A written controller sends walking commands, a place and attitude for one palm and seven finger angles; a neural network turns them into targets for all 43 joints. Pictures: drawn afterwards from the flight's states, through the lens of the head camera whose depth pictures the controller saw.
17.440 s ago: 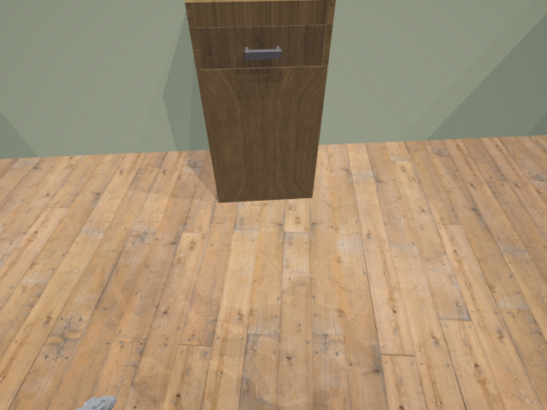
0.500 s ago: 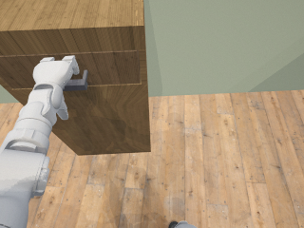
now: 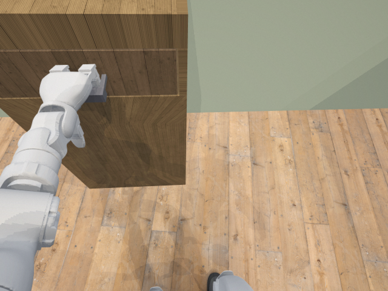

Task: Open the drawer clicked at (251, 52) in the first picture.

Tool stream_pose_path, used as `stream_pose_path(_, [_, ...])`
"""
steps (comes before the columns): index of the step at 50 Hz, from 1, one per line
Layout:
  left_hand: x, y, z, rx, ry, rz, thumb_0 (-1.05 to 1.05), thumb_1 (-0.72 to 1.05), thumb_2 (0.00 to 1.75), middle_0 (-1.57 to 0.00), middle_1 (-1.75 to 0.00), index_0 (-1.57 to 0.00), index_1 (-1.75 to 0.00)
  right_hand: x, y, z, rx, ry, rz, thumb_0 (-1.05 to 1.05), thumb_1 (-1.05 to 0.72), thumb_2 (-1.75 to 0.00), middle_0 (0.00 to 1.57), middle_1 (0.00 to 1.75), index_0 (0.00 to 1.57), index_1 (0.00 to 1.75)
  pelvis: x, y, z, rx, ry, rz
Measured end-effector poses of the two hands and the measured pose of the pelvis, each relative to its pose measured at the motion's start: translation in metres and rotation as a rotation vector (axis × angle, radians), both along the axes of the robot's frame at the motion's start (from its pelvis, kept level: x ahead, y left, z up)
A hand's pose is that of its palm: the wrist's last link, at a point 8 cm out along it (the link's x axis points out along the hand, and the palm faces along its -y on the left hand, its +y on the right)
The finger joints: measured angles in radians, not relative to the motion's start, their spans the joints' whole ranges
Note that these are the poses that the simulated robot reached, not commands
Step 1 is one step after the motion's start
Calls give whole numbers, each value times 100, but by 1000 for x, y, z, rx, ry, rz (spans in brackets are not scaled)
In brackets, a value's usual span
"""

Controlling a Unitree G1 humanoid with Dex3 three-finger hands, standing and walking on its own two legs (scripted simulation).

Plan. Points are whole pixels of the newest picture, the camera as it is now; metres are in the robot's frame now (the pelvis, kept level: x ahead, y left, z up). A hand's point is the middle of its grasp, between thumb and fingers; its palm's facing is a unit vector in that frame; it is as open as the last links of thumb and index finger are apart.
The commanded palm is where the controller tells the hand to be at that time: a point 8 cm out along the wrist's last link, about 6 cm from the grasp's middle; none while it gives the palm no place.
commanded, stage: lower the fingers behind the handle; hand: left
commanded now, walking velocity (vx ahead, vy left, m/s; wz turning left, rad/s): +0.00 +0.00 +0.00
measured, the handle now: (77, 87) +0.55 +0.24 +0.04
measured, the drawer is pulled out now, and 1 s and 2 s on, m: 0.00 0.00 0.03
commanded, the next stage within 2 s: close the thumb around the handle in 0.72 s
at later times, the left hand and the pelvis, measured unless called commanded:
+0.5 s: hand (81, 109) +0.51 +0.23 +0.02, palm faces -0.07 -0.02 -1.00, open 13.8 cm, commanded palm +0.49 +0.23 +0.07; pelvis +0.00 +0.01 -0.01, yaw -1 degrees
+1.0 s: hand (82, 111) +0.50 +0.23 +0.02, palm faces -0.07 -0.01 -1.00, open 13.0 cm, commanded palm +0.49 +0.22 +0.07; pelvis +0.00 +0.00 -0.01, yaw -1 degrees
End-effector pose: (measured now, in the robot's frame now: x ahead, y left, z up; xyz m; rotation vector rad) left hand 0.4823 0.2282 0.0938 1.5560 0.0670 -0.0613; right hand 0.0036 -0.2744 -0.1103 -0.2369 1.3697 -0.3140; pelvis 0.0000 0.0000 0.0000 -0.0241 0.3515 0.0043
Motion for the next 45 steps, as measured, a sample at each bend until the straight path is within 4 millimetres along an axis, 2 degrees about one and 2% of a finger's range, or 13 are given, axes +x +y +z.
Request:
stream_pose_path(8, [8, 1, -1, 0, -47, 22, 0, -49, 30, -33, -120, -34, -123, -15, 7, -8, 20, 42, -13, 0, -90, -90, 21, 30, 21, 30, 0, 6, -6, -6, 29, -12])
stream_pose_path(14, [6, 2, -20, 23, 27, 52, 0, -49, 30, -32, -120, -33, -122, -23, 13, -10, 34, 55, -31, 0, -90, -90, 21, 30, 21, 30, -2, 8, -8, -6, 31, -16])
stream_pose_path(23, [6, 2, -20, 5, -5, 14, 0, -49, 30, -32, -120, -32, -120, -29, 12, -11, 19, 68, -25, 0, -90, -90, 21, 30, 21, 30, -4, 9, -12, -11, 44, -9])
stream_pose_path(45, [2, 1, -18, 1, -6, 25, 0, -47, 30, -32, -120, -32, -120, -15, 8, -11, 24, 43, -15, 0, -90, -90, 21, 30, 21, 30, 0, 5, -9, -10, 34, -10])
